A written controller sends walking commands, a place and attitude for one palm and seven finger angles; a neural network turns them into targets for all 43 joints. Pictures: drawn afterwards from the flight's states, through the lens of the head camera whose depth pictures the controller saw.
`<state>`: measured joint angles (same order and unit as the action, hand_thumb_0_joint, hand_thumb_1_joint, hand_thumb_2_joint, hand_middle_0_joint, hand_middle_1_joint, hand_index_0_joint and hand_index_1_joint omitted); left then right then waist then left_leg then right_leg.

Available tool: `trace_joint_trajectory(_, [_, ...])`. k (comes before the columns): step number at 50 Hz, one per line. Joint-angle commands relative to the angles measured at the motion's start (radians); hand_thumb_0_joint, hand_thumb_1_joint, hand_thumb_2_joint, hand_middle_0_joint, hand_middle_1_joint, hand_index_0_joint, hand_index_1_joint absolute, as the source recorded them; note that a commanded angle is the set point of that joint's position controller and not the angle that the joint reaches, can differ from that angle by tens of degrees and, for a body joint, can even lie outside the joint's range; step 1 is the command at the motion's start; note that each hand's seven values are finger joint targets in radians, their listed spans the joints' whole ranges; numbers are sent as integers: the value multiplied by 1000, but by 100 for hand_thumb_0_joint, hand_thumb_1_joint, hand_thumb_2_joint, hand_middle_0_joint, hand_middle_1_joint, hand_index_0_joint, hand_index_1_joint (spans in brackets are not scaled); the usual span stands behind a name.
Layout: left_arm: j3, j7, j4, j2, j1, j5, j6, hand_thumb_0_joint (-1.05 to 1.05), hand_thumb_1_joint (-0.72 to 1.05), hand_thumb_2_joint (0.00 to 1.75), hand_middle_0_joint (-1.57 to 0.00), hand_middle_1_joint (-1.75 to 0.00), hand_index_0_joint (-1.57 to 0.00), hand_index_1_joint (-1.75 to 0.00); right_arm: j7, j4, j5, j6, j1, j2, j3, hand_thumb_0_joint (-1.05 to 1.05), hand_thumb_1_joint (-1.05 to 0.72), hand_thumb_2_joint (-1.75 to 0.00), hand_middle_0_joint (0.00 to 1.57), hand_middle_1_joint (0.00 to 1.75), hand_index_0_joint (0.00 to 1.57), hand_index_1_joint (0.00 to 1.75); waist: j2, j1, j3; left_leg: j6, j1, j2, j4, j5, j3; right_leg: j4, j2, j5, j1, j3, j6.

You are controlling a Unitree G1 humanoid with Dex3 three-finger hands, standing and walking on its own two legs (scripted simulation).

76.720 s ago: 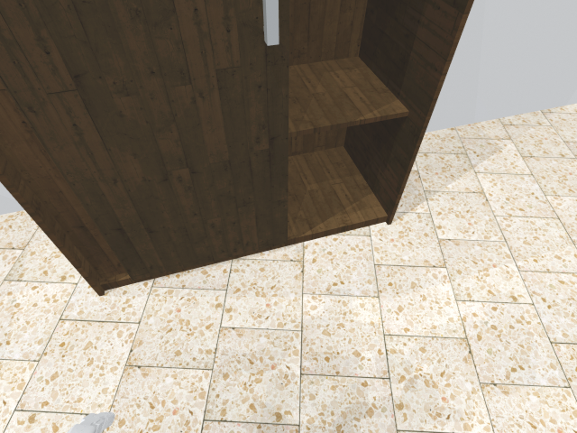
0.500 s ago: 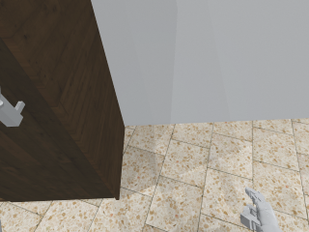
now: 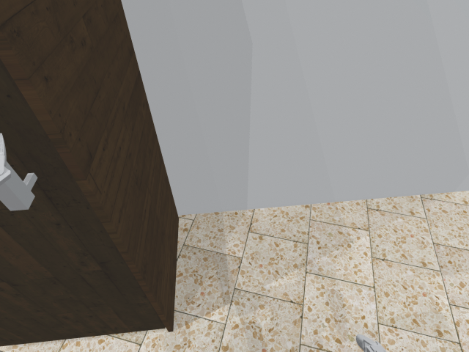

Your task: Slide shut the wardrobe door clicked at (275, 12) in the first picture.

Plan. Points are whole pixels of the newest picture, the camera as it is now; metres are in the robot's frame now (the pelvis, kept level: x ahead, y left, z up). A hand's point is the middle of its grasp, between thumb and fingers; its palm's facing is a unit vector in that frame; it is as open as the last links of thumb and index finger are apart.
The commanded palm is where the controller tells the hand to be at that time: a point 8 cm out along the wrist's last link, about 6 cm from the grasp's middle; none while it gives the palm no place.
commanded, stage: stop walking and hold the door there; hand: left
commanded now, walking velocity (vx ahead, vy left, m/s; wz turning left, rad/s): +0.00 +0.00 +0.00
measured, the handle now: out of the picture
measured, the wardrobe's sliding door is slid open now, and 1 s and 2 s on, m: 0.00 0.00 0.00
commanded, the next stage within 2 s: none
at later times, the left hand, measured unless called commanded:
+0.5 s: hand out of the picture +0.29 +0.34 +0.22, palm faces +0.66 -0.69 -0.30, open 7.3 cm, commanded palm +0.23 +0.36 +0.22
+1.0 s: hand out of the picture +0.29 +0.34 +0.22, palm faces +0.59 -0.77 -0.24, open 7.2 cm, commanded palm +0.24 +0.36 +0.22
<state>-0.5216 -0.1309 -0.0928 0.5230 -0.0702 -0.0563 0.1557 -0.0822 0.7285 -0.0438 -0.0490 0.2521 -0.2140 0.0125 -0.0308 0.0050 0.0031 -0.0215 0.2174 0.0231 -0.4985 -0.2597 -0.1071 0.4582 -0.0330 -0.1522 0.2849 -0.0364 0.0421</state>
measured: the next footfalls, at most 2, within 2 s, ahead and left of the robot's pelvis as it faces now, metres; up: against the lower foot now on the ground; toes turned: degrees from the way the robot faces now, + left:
left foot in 1.26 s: +0.01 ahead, +0.22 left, +0.00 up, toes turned +5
right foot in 1.42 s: +0.01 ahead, -0.03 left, +0.00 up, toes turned +2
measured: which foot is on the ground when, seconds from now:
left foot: down 0.00-1.00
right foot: down 0.00-1.00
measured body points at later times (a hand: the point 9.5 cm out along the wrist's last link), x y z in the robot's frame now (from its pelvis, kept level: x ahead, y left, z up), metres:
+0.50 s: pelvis +0.02 -0.01 +0.00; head +0.02 -0.02 +0.45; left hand +0.25 +0.37 +0.24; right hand +0.20 -0.27 -0.08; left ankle +0.01 +0.10 -0.74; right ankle +0.06 -0.15 -0.74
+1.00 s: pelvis -0.03 +0.02 -0.01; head -0.01 +0.01 +0.44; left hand +0.25 +0.37 +0.23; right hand +0.15 -0.23 -0.10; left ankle +0.01 +0.10 -0.74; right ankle +0.03 -0.13 -0.73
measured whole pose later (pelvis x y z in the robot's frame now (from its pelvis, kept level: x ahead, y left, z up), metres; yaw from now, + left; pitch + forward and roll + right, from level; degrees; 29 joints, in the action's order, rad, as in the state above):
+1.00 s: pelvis -0.03 +0.02 -0.01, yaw +2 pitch -2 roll +1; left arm -0.45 -0.14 -0.04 0.49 -0.21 -0.08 0.11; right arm -0.10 0.64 -0.05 -0.03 0.16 -0.26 -0.01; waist -0.01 0.00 -0.07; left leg -0.07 0.29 -0.04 -0.56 -0.24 -0.09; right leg 0.68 -0.10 -0.33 0.37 0.01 0.03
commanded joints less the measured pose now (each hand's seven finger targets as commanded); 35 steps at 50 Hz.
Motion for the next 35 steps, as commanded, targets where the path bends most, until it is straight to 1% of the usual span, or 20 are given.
trace_joint_trajectory(1, [-75,-30,176,283,-195,20,43,0,90,90,-45,-140,-45,-140,-11,-159,4,-54,-148,-162,-56,0,-90,-90,20,30,20,30,18,7,115,-16,10,122,148,-32,145,-58,-42,4,-76,-64,-46])
trace_joint_trajectory(4, [-51,-29,197,257,-186,16,39,0,90,90,-45,-140,-45,-140,-11,-162,4,-53,-155,-161,-56,0,-90,-90,20,30,20,30,-20,2,124,-12,-32,118,137,27,133,-60,-45,55,-70,-70,-51])
trace_joint_trajectory(5, [-70,-33,202,278,-183,16,36,0,90,90,-45,-140,-45,-140,-11,-161,5,-51,-156,-158,-53,0,-90,-90,20,30,20,30,-18,3,121,-11,-27,119,142,23,135,-61,-43,51,-73,-70,-50])
trace_joint_trajectory(6, [-70,-34,204,275,-178,16,36,0,90,90,-45,-140,-45,-140,-11,-164,5,-50,-157,-157,-54,0,-90,-90,20,30,20,30,-1,4,126,-11,-32,118,136,40,134,-63,-45,68,-83,-69,-50])
trace_joint_trajectory(7, [-97,-38,195,300,-170,15,36,0,90,90,-45,-140,-45,-140,-11,-164,5,-47,-154,-163,-57,0,-90,-90,20,30,20,30,10,5,136,-9,-35,117,133,56,135,-64,-47,78,-92,-69,-51])
trace_joint_trajectory(14, [-78,-37,224,276,-143,7,31,0,90,90,-45,-140,-45,-140,-13,-190,1,-39,-168,-164,-61,0,-90,-90,20,30,20,30,-40,-1,129,-5,-59,110,126,97,124,-76,-47,117,-96,-72,-56])
trace_joint_trajectory(15, [-105,-41,222,302,-138,8,30,0,90,90,-45,-140,-45,-140,-14,-193,0,-38,-164,-167,-61,0,-90,-90,20,30,20,30,-34,1,132,-4,-54,111,126,108,123,-71,-44,125,-101,-70,-55])
trace_joint_trajectory(17, [-104,-41,218,296,-120,6,27,0,90,90,-45,-140,-45,-140,-14,-200,-1,-36,-165,-169,-64,0,-90,-90,20,30,20,30,-16,2,136,-4,-57,107,120,110,120,-77,-44,129,-108,-74,-54])
trace_joint_trajectory(19, [-105,-40,221,298,-115,3,26,0,90,90,-45,-140,-45,-140,-15,-204,-1,-33,-166,-171,-67,0,-90,-90,20,30,20,30,-37,-1,131,-2,-61,105,114,121,115,-82,-49,145,-106,-75,-58])
trace_joint_trajectory(20, [-108,-41,234,303,-126,3,27,0,90,90,-45,-140,-45,-140,-14,-205,-3,-34,-165,-169,-64,0,-90,-90,20,30,20,30,-25,-1,140,-1,-67,106,115,127,116,-78,-46,149,-111,-75,-57])
trace_joint_trajectory(22, [-91,-41,244,283,-120,3,27,0,90,90,-45,-140,-45,-140,-14,-212,-3,-35,-172,-167,-64,0,-90,-90,20,30,20,30,-43,0,134,-3,-71,109,121,125,116,-77,-44,144,-108,-69,-54])
trace_joint_trajectory(23, [-106,-44,241,298,-117,3,27,0,90,90,-45,-140,-45,-140,-14,-211,-3,-34,-167,-172,-65,0,-90,-90,20,30,20,30,-41,1,141,-2,-72,111,120,136,119,-76,-43,148,-115,-66,-55])
trace_joint_trajectory(24, [-90,-41,235,285,-117,1,24,0,90,90,-45,-140,-45,-140,-16,-211,-3,-32,-168,-171,-65,0,-90,-90,20,30,20,30,-34,-3,130,-1,-68,111,122,144,120,-74,-43,157,-116,-61,-56])
trace_joint_trajectory(27, [-116,-45,226,309,-116,2,25,0,90,90,-45,-140,-45,-140,-16,-208,-1,-32,-164,-173,-64,0,-90,-90,20,30,20,30,-17,0,133,-1,-56,107,122,115,117,-83,-44,134,-124,-66,-54])
trace_joint_trajectory(29, [-91,-41,228,284,-112,0,22,0,90,90,-45,-140,-45,-140,-16,-209,-1,-32,-169,-171,-63,0,-90,-90,20,30,20,30,-38,-3,122,-2,-57,105,125,103,112,-87,-44,127,-116,-67,-54])
trace_joint_trajectory(30, [-114,-45,237,312,-127,4,26,0,90,90,-45,-140,-45,-140,-16,-207,0,-33,-167,-172,-61,0,-90,-90,20,30,20,30,-39,0,128,-3,-54,106,127,111,117,-82,-42,130,-121,-66,-54])
trace_joint_trajectory(31, [-119,-46,228,311,-121,5,27,0,90,90,-45,-140,-45,-140,-18,-207,0,-35,-167,-172,-63,0,-90,-90,20,30,20,30,-37,3,125,-4,-39,102,114,123,115,-84,-53,158,-135,-71,-55])
trace_joint_trajectory(32, [-139,-49,219,330,-115,7,26,0,90,90,-45,-140,-45,-140,-19,-207,0,-34,-164,-174,-66,0,-90,-90,20,30,20,30,-34,5,120,-1,-28,95,93,137,110,-84,-69,198,-137,-85,-59])
trace_joint_trajectory(34, [-118,-46,221,314,-131,8,22,0,90,90,-45,-140,-45,-140,-18,-207,0,-27,-163,-179,-73,0,-90,-90,20,30,20,30,-6,-1,128,10,-20,79,32,168,105,-74,-114,310,-141,-114,-72])
trace_joint_trajectory(35, [-121,-46,221,317,-140,10,20,0,90,90,-45,-140,-45,-140,-16,-208,-1,-23,-158,-173,-72,0,-90,-90,20,30,20,30,19,-2,141,14,-22,67,0,154,102,-71,-141,333,-128,-138,-81])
